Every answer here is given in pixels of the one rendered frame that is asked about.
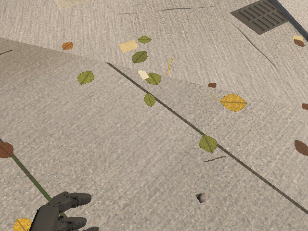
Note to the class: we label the left robot hand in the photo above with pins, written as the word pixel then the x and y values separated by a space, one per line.
pixel 47 217

